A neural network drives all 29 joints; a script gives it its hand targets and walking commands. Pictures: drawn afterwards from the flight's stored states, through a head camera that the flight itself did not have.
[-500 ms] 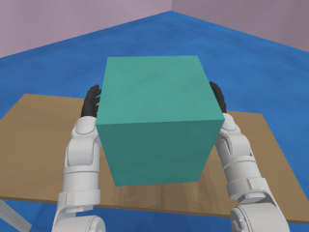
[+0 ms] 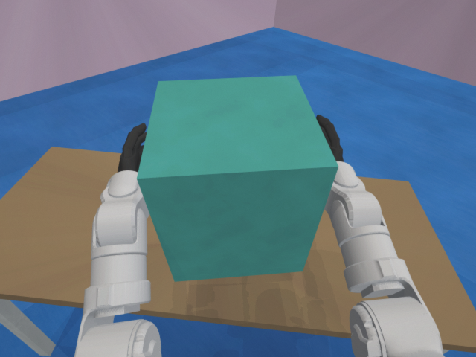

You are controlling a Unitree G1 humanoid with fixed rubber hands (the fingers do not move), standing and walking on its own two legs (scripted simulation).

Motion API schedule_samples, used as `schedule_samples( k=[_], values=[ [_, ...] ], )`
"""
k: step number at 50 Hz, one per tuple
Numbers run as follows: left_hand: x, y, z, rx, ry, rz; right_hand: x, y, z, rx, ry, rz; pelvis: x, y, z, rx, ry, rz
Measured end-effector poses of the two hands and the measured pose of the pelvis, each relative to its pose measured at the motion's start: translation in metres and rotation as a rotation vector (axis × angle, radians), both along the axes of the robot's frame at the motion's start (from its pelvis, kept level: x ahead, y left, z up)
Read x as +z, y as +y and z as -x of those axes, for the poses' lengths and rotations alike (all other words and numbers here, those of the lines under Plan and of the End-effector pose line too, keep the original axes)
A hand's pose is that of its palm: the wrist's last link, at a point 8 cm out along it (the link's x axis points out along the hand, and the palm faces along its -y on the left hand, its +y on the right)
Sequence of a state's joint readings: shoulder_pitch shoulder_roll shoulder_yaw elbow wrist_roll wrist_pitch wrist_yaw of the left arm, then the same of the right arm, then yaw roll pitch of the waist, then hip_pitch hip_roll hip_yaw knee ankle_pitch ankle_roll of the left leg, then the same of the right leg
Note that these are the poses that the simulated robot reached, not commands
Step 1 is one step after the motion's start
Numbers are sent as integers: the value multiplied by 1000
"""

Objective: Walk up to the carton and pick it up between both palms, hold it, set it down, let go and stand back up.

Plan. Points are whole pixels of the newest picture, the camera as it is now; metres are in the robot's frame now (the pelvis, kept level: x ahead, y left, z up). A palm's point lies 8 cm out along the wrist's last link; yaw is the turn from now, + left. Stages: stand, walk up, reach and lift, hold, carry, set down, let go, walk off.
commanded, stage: hold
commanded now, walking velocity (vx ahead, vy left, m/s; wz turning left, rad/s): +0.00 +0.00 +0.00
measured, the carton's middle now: (233, 180) +0.36 +0.00 +0.15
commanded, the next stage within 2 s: none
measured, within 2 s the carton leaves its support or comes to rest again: neither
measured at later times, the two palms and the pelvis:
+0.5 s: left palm (133, 171) +0.36 +0.16 +0.17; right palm (327, 163) +0.37 -0.16 +0.18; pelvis +0.00 +0.00 +0.00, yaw +0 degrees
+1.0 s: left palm (128, 173) +0.35 +0.16 +0.17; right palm (323, 163) +0.37 -0.15 +0.18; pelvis +0.01 +0.00 +0.00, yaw +0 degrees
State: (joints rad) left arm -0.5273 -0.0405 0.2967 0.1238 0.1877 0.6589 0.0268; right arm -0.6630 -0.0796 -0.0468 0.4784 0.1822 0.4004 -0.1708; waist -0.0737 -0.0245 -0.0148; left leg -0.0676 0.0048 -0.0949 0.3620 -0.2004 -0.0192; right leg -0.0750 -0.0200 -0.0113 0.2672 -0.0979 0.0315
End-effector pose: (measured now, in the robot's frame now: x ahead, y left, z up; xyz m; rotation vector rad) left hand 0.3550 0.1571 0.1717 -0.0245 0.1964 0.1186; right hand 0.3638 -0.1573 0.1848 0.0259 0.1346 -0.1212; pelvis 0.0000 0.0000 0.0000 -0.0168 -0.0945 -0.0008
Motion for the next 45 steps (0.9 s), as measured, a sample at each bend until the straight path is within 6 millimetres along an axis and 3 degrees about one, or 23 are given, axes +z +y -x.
schedule_samples(
  k=[16,45],
  values=[
    [0,3,-3,-8,13,2,-2,2,0,-9,13,-3,0,4,4,-4,6,-1],
    [-2,6,-1,10,-7,4,-3,5,-4,7,-8,-7,0,3,-11,5,-7,6]
  ],
)
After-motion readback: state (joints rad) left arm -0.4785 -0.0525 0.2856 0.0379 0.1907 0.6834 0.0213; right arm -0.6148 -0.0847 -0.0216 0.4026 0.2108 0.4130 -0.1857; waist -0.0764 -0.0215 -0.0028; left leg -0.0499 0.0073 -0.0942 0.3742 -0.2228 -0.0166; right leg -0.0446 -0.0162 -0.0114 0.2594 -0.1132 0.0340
